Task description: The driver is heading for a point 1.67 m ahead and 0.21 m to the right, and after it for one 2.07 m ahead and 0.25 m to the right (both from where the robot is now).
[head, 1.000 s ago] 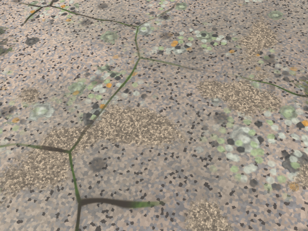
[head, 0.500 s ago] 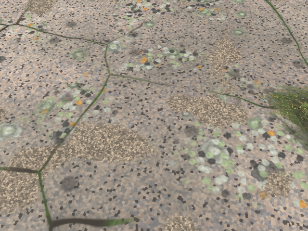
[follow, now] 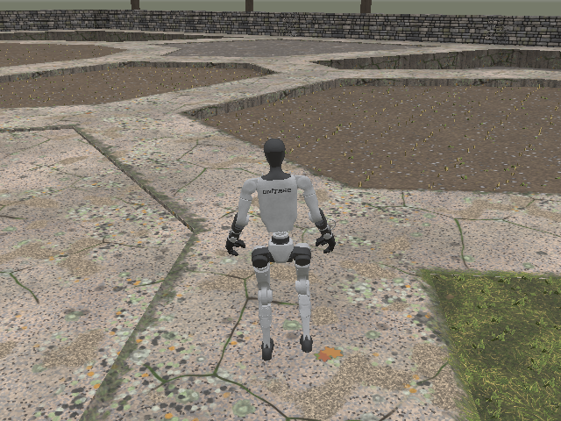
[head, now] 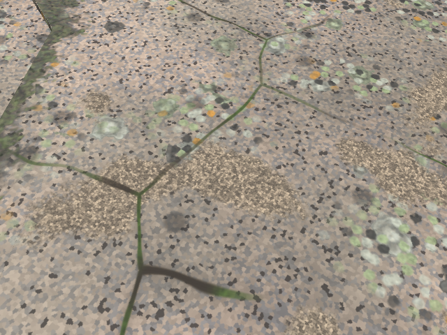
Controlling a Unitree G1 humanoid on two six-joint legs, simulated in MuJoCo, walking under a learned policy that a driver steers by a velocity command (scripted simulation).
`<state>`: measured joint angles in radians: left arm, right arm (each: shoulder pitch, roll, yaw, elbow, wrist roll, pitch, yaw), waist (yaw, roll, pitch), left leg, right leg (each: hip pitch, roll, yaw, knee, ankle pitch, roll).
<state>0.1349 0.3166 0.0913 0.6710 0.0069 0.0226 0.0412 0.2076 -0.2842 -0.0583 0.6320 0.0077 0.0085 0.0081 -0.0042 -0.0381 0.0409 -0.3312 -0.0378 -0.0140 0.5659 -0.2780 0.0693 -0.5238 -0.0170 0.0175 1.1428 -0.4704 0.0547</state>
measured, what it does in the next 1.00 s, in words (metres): walks ahead: right foot, then left foot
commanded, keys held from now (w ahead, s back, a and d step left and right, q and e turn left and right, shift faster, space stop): w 0.84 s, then w+e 0.16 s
